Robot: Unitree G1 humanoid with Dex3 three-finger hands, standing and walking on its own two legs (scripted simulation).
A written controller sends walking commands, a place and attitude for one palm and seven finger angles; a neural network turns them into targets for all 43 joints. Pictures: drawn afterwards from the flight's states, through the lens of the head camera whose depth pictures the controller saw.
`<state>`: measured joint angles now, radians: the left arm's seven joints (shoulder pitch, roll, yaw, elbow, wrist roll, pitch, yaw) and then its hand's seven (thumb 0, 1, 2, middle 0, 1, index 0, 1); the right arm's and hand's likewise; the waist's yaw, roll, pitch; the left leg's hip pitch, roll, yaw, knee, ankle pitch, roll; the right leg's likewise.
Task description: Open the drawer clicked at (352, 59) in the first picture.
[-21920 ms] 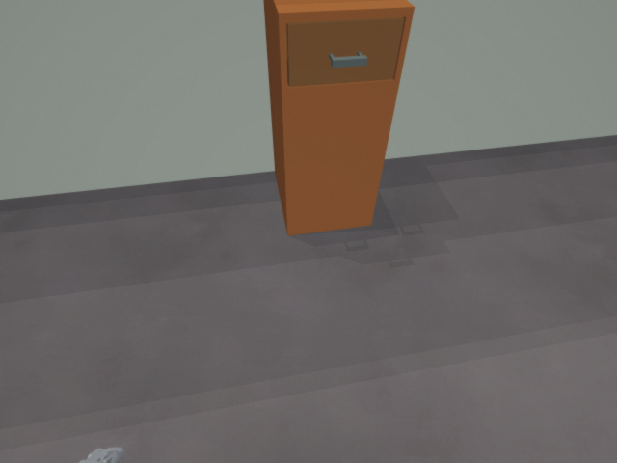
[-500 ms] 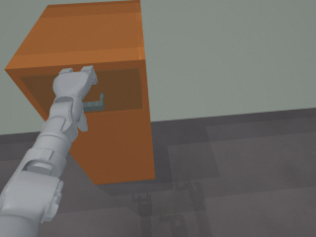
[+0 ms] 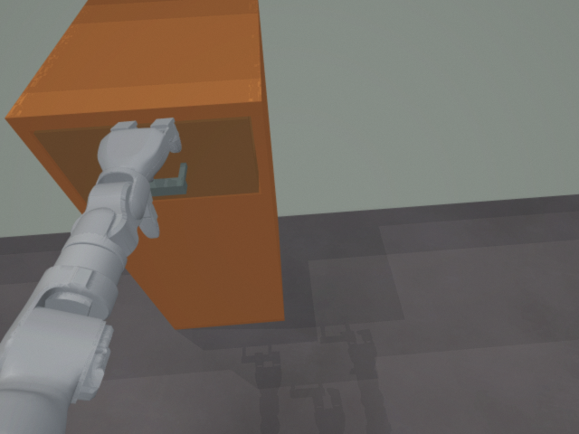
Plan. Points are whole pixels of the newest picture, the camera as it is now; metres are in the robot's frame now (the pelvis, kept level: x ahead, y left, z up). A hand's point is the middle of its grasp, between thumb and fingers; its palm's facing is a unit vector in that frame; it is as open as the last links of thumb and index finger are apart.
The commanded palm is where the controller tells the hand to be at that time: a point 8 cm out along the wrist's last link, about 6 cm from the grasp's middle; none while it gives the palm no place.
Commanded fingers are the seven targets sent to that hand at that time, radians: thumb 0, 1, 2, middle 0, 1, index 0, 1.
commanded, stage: re-aim the fingers above the handle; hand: left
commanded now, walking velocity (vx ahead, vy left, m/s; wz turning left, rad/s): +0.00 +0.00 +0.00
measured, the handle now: (156, 178) +0.53 +0.23 +0.03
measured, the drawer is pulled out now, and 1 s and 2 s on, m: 0.00 0.00 0.00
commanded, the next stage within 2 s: lower the fingers behind the handle in 1.72 s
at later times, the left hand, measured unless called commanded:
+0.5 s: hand (144, 177) +0.47 +0.22 +0.09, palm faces +0.00 -0.04 -1.00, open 13.8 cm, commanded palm +0.45 +0.22 +0.15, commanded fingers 0.00 -0.50 0.30 -0.30 -1.20 -0.30 -1.20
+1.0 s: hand (145, 179) +0.47 +0.22 +0.09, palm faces -0.02 -0.02 -1.00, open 13.8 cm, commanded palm +0.46 +0.22 +0.15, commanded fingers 0.00 -0.50 0.30 -0.30 -1.20 -0.30 -1.20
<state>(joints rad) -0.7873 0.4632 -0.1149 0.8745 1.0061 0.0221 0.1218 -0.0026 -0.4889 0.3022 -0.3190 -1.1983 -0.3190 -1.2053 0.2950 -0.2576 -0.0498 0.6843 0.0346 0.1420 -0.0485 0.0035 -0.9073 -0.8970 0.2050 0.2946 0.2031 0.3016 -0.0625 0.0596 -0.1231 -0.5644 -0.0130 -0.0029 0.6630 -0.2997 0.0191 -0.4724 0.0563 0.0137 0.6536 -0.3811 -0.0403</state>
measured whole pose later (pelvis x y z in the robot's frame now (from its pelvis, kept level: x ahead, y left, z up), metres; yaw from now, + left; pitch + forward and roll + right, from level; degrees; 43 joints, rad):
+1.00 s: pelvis +0.00 +0.02 +0.00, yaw +0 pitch +13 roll -1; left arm -0.84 0.46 -0.12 0.92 1.03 0.02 0.15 0.00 -0.49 0.30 -0.32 -1.20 -0.32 -1.21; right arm 0.32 -0.25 -0.05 0.69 0.03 0.12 -0.04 0.00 -0.91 -0.90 0.21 0.29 0.20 0.30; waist -0.07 0.05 -0.12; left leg -0.62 -0.02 0.01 0.70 -0.31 0.04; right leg -0.52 0.04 0.02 0.67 -0.38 -0.02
